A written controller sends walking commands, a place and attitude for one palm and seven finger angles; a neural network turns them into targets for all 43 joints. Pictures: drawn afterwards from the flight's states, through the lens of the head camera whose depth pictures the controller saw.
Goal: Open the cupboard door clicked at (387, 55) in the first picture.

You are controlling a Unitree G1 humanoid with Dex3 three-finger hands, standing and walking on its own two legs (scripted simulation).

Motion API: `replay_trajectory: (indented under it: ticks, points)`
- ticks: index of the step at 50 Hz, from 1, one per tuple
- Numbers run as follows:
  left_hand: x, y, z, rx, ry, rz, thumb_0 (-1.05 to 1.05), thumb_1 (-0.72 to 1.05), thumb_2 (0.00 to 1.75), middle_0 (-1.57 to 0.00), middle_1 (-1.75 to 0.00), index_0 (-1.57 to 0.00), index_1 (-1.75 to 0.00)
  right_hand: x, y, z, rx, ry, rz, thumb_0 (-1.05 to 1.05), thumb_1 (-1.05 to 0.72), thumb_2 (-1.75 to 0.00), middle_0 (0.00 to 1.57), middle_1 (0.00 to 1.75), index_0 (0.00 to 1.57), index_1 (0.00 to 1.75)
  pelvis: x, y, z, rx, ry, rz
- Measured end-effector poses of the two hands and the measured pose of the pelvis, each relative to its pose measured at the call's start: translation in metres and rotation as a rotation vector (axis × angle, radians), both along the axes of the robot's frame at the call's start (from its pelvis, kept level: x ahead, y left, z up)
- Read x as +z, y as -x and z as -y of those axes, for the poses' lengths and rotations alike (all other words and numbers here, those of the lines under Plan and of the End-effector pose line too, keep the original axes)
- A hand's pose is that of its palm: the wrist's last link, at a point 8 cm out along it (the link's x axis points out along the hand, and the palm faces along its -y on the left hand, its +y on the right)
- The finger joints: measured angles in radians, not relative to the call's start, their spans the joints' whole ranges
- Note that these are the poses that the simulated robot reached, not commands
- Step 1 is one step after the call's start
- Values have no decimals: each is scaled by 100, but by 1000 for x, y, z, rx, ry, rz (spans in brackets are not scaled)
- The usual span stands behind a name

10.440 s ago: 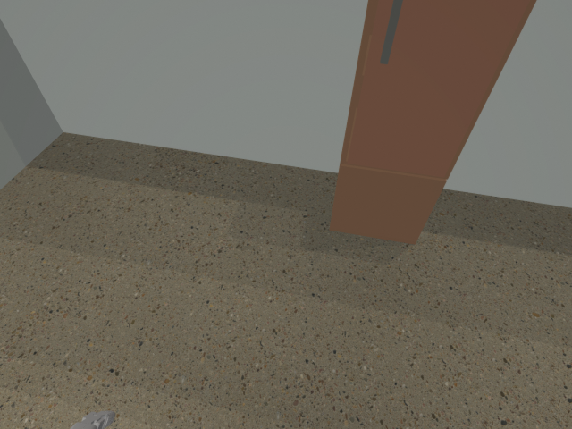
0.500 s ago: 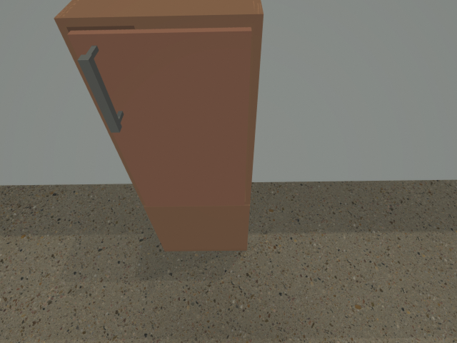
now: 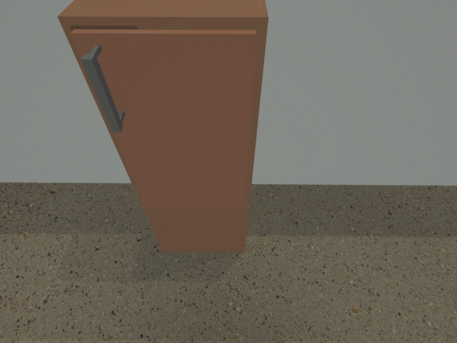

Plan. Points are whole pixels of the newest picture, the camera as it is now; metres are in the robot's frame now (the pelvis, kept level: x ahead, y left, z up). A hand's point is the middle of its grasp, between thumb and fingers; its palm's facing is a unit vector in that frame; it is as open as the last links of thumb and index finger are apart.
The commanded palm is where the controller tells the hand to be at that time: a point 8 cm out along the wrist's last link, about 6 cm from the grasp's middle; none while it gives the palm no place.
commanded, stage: shuffle to correct the standing spot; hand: left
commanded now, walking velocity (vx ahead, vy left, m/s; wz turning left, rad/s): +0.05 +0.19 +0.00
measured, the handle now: (107, 91) +0.55 +0.29 +0.14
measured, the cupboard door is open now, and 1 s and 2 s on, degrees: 0 0 0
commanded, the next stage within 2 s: come to a stop and stand still in 0.20 s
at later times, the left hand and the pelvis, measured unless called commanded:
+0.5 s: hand out of the picture +0.03 +0.22 -0.18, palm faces +0.05 -0.97 -0.23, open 7.4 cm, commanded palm none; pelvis +0.01 +0.03 -0.01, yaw +0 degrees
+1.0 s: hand out of the picture +0.04 +0.22 -0.17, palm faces +0.03 -0.97 -0.25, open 7.3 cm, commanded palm none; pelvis +0.01 +0.02 -0.01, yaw +1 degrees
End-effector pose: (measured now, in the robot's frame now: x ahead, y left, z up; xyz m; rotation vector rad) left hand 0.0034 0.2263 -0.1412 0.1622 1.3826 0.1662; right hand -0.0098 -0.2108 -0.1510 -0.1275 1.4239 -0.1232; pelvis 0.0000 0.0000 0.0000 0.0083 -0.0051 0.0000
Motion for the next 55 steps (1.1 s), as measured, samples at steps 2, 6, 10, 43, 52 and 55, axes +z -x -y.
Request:
replay_trajectory:
  ticks: [2,6,10,43,52,55]
  points:
    - [0,0,0,1,0,1,1,93,90,-20,-30,-20,-29,0,1,-1,1,-1,-2,1,-91,-90,20,30,20,30,0,0,0,1,0,0]
    - [-1,1,-3,9,-2,8,1,93,90,-20,-30,-20,-29,-1,2,-2,5,-3,-10,1,-91,-90,20,30,20,30,-1,1,-3,4,1,-1]
    - [-3,3,-9,29,0,13,0,92,90,-20,-30,-20,-29,-3,1,-4,10,5,-17,1,-91,-90,20,30,20,30,-4,2,-9,13,4,-5]
    - [-2,-30,-27,-2,-13,26,1,94,90,-20,-30,-20,-29,-2,-16,-26,-17,10,0,1,-92,-90,20,30,20,30,-3,-18,-25,-3,-3,2]
    - [4,-26,-45,-25,-57,135,0,92,90,-20,-30,-20,-29,6,-46,13,-3,95,167,1,-91,-90,20,30,21,30,-8,1,-27,18,10,8]
    - [6,-25,-56,-32,-64,159,0,91,90,-20,-30,-20,-29,17,-59,22,16,132,237,1,-91,-90,20,30,20,30,-7,11,-31,13,9,26]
